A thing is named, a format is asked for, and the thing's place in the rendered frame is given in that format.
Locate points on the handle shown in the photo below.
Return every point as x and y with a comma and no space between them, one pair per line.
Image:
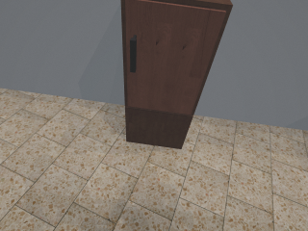
133,54

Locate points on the cupboard door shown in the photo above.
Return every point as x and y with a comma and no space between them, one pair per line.
174,46

